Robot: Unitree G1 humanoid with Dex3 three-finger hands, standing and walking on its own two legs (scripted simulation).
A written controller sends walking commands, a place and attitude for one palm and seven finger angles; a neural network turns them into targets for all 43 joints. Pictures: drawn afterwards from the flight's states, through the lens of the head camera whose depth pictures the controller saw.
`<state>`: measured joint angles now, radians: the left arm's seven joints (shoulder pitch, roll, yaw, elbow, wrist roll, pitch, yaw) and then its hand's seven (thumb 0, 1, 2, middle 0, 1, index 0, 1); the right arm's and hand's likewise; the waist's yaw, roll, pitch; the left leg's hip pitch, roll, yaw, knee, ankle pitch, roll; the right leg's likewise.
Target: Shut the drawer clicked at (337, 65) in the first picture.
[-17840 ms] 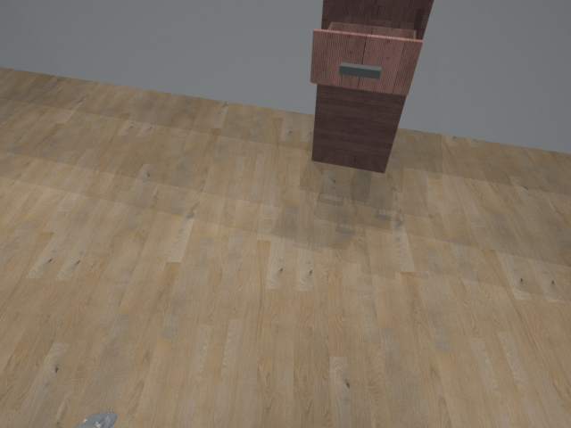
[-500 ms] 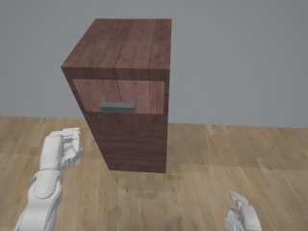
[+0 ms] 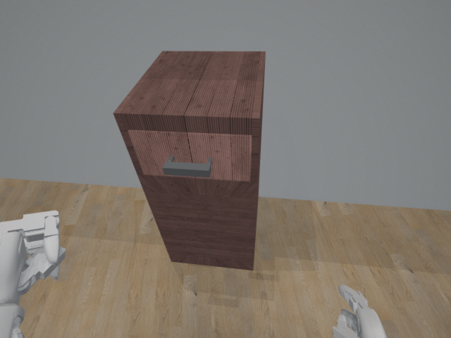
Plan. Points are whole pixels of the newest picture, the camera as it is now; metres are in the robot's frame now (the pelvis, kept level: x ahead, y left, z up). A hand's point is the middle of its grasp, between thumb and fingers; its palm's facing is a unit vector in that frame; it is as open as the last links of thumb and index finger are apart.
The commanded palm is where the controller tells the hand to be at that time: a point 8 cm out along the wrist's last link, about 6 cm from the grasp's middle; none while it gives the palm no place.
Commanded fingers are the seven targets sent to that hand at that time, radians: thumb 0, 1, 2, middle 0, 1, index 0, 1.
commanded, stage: draw the hand back to the body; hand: left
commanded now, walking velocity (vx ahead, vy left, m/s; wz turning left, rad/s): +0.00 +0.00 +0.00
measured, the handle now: (189, 164) +0.59 +0.20 -0.07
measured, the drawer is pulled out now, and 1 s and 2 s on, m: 0.00 0.00 0.00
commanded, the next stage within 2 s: step back with the hand held close in 0.10 s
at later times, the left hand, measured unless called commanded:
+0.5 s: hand (63, 253) +0.18 +0.25 +0.15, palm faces +0.28 -0.82 -0.49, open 3.2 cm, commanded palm +0.12 +0.30 +0.17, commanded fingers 0.00 0.90 0.90 -1.40 -1.60 -1.40 -1.60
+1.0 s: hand (12, 305) +0.11 +0.27 +0.15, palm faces +0.35 -0.80 -0.48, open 3.2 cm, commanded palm +0.04 +0.32 +0.17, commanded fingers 0.00 0.90 0.90 -1.40 -1.60 -1.40 -1.60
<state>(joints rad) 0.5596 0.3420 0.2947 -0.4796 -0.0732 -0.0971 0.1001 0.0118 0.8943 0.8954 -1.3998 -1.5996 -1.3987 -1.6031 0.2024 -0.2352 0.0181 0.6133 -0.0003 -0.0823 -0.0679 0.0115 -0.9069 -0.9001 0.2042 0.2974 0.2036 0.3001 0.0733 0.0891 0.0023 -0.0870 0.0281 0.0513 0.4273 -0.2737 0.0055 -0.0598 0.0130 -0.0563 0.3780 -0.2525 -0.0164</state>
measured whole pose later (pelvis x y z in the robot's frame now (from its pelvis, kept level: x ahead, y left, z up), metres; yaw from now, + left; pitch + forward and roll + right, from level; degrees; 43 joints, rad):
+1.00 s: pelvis -0.09 +0.04 -0.01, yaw +1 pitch +1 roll -2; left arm 0.61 0.38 0.37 -0.58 -0.01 -0.25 0.14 0.01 0.89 0.89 -1.40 -1.60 -1.40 -1.60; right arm 0.19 -0.21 0.00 0.54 -0.01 -0.07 -0.08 0.01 -0.91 -0.90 0.21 0.30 0.21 0.30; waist 0.00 0.01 0.05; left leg -0.40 0.00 0.06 0.58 -0.21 0.07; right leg -0.36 0.00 -0.01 0.52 -0.18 0.03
